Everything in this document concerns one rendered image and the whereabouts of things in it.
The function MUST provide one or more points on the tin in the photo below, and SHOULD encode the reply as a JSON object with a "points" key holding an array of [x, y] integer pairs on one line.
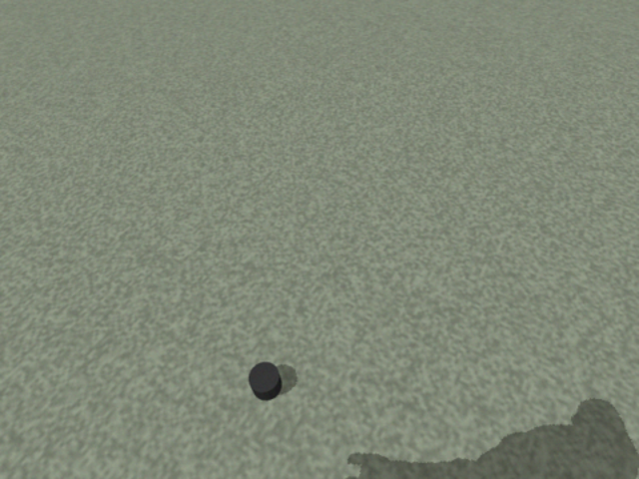
{"points": [[265, 381]]}

